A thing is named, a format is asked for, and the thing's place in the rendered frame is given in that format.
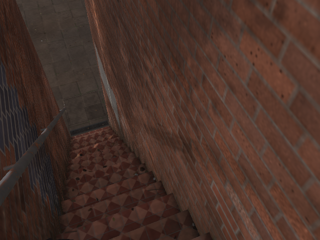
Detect stairs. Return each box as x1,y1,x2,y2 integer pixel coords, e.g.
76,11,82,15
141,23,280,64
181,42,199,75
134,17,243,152
56,126,213,240

